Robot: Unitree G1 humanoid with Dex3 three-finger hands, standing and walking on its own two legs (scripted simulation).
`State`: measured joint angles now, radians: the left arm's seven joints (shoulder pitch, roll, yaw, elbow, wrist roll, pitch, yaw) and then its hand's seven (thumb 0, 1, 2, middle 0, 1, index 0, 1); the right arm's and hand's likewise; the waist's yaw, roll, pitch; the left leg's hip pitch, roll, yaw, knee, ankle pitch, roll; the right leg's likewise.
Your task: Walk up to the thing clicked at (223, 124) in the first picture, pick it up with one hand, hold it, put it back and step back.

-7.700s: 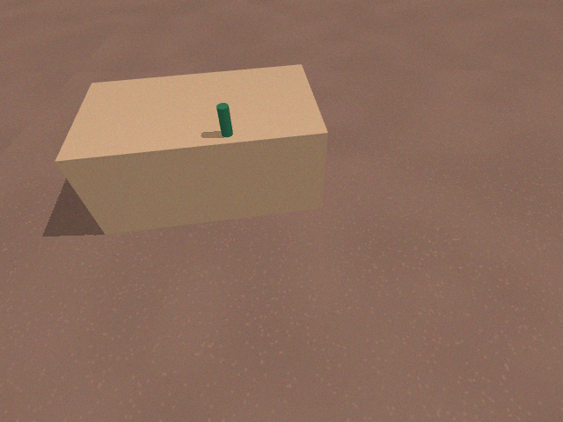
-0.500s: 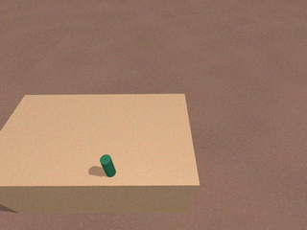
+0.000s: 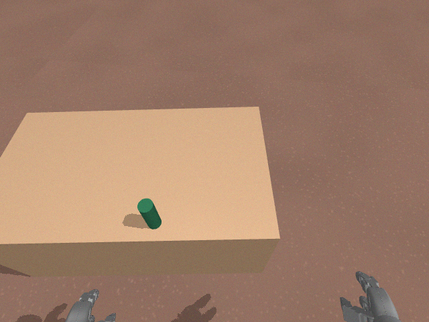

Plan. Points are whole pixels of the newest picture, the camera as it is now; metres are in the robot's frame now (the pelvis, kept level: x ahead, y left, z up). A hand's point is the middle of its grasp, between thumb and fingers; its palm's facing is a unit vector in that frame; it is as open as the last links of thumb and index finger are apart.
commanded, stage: go down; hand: left
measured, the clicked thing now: (150, 214) +0.43 +0.22 -0.26
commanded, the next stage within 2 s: none
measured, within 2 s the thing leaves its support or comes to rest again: neither
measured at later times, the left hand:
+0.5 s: hand (93, 303) +0.18 +0.28 -0.13, palm faces +0.10 -0.94 -0.33, open 16.6 cm
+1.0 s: hand (84, 297) +0.19 +0.29 -0.11, palm faces +0.12 -0.95 -0.30, open 17.3 cm
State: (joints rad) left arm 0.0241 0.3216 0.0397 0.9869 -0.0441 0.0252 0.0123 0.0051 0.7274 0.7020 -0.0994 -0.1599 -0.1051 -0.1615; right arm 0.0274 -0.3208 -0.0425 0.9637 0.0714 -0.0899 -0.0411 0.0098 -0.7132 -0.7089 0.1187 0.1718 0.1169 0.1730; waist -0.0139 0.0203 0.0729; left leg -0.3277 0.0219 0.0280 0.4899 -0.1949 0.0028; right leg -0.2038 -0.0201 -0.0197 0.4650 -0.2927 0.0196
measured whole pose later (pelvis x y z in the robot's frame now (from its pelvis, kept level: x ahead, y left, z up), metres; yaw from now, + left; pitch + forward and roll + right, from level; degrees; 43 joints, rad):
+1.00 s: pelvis +0.02 +0.00 -0.02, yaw +0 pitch +7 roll -1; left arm 0.21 0.41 0.26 0.48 -0.02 0.30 -0.15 -0.01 -0.49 0.02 -0.07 -0.03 -0.07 -0.03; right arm 0.33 -0.25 -0.05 0.43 0.03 -0.11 -0.06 -0.01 0.54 -0.05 0.06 0.05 0.05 0.05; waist -0.02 0.00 -0.08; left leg -0.51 0.03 0.02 0.72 -0.33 0.00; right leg -0.37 -0.01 -0.03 0.67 -0.42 0.02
